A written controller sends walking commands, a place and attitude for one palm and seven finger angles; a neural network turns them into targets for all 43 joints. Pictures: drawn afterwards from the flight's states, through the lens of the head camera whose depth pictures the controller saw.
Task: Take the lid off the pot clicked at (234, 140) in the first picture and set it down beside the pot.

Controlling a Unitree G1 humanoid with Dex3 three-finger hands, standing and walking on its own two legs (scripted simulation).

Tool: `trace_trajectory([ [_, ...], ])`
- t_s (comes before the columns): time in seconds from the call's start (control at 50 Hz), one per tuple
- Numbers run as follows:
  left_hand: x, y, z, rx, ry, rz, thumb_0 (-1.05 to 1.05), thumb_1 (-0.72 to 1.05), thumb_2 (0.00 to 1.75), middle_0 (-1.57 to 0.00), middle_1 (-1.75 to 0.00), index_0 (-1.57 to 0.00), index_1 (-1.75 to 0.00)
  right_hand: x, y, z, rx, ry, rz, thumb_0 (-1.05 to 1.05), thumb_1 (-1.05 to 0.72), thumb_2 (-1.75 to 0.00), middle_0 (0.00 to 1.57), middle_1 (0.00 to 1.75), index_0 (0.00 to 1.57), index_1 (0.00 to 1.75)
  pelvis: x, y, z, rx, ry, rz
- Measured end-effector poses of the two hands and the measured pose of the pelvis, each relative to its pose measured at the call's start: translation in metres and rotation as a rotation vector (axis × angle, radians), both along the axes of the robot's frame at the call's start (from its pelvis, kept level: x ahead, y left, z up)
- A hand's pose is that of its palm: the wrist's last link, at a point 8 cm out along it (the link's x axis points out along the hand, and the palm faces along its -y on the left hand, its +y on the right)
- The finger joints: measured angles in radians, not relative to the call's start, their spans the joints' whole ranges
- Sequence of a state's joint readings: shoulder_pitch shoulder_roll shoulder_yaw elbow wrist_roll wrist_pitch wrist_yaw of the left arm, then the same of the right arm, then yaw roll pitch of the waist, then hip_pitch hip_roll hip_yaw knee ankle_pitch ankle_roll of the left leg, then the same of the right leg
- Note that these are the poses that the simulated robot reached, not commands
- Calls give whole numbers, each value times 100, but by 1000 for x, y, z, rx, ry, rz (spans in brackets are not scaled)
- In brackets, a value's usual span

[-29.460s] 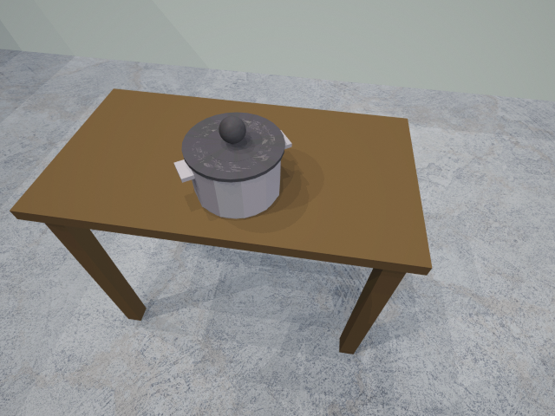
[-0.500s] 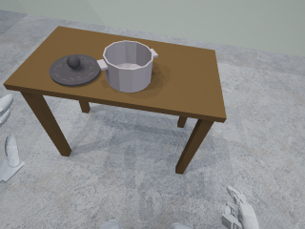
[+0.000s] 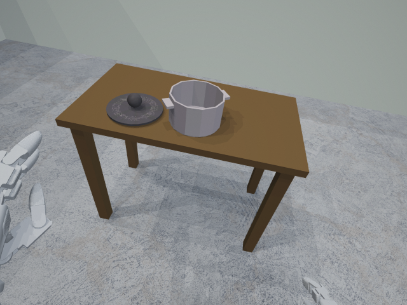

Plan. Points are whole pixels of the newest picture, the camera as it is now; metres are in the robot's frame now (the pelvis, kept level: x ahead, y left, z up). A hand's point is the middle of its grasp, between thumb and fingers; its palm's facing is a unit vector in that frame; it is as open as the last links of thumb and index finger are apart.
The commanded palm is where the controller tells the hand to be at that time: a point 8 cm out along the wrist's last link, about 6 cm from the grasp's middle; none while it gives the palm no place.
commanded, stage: stop stepping back and stand still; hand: left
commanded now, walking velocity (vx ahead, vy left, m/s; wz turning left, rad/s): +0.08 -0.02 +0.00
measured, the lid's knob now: (134, 100) +0.80 +0.30 -0.04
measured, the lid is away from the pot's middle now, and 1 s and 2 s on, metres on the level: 0.23 0.23 0.23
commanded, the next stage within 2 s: let the arm hang, fingers relaxed in 0.82 s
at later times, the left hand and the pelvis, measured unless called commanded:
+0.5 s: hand out of the picture +0.05 +0.19 -0.19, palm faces +0.05 -0.99 -0.13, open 7.1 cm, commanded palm none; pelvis +0.02 +0.02 +0.00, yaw +1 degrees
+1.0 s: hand out of the picture +0.04 +0.16 -0.17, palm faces +0.04 -0.99 -0.16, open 7.3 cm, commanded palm none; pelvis +0.05 +0.01 +0.01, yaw +0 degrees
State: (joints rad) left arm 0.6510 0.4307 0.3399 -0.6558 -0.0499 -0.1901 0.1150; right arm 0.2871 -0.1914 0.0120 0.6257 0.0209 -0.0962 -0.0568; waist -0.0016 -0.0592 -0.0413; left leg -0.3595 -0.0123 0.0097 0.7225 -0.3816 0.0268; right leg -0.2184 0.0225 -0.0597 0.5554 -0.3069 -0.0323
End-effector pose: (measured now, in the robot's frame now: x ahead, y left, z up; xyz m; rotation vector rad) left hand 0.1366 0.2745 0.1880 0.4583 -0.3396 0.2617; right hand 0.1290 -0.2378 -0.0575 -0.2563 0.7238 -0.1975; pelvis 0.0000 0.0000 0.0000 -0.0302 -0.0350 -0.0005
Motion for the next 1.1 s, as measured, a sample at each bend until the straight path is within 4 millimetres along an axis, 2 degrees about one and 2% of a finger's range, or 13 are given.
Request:
trace_trajectory([
  [0.12, 12, 26, -1, -8, -24, 75, 2, 89, 90, -21, -30, -21, -30, 2, 7, 4, -9, -39, -29, 1, -90, -90, 20, 30, 20, 30, -4, 12, 1, 10, -9, -6],
  [0.2, 22, 25, -13, 28, 65, 58, 2, 89, 90, -21, -30, -21, -30, 8, 19, 5, 33, -68, 10, 1, -90, -90, 20, 30, 20, 30, -3, 12, 3, 13, 10, -6],
  [0.24, 36, 30, -58, 0, 234, 62, 1, 90, 90, -20, -30, -21, -30, 11, 19, -11, 62, -23, 41, 1, -90, -90, 20, 30, 20, 30, -4, 15, -2, 8, 25, 7],
  [0.28, 45, 35, -124, -108, 479, 106, 1, 90, 90, -20, -30, -20, -30, 7, 19, -29, 77, 59, 47, 1, -90, -90, 20, 30, 20, 30, -2, 18, -7, 0, 35, 25],
  [0.32, 38, 31, -194, -231, 736, 156, 1, 90, 90, -20, -30, -20, -30, -2, 20, -43, 77, 142, 40, 1, -90, -90, 20, 30, 20, 30, 2, 19, -10, -7, 34, 36],
  [0.4, -12, -4, -304, -416, 1202, 173, 1, 91, 90, -19, -30, -20, -30, -34, 21, -56, 62, 300, -18, 1, -90, -90, 20, 30, 20, 30, 13, 21, -13, -4, 23, 33],
  [0.46, -64, -35, -344, -503, 1473, 162, 1, 93, 90, -20, -30, -20, -30, -64, 22, -57, 50, 416, -72, 1, -90, -90, 20, 30, 20, 30, 21, 22, -8, 9, 32, 13],
  [0.52, -107, -34, -350, -527, 1626, 231, 1, 99, 90, -20, -30, -20, -30, -93, 23, -56, 47, 544, -110, 1, -90, -90, 20, 30, 20, 30, 26, 19, -2, 19, 43, 9],
  [0.58, -141, -33, -342, -529, 1735, 281, 1, 99, 90, -20, -30, -21, -30, -114, 24, -56, 60, 647, -143, 1, -91, -90, 20, 30, 20, 30, 32, 18, 4, 14, 49, 12],
  [0.7, -172, -33, -327, -507, 1835, 358, 1, 95, 90, -20, -30, -20, -30, -124, 32, -62, 107, 729, -165, 1, -91, -90, 20, 30, 20, 30, 39, 17, 10, 10, 51, 17],
  [0.82, -155, -42, -325, -503, 1808, 356, 1, 92, 90, -20, -30, -20, -30, -107, 46, -73, 159, 710, -144, 1, -91, -90, 20, 30, 20, 30, 43, 16, 10, 15, 46, 16],
  [0.98, -104, -60, -331, -510, 1698, 281, 1, 92, 90, -20, -30, -20, -30, -95, 39, -75, 155, 683, -155, 3, -94, -90, 20, 30, 20, 30, 49, 13, 10, 21, 33, 11],
  [1.1, -90, -56, -332, -496, 1678, 279, 3, 94, 90, -20, -30, -20, -30, -92, 34, -73, 151, 668, -170, 2, -93, -90, 20, 30, 20, 30, 53, 9, 10, 23, 30, 7],
])
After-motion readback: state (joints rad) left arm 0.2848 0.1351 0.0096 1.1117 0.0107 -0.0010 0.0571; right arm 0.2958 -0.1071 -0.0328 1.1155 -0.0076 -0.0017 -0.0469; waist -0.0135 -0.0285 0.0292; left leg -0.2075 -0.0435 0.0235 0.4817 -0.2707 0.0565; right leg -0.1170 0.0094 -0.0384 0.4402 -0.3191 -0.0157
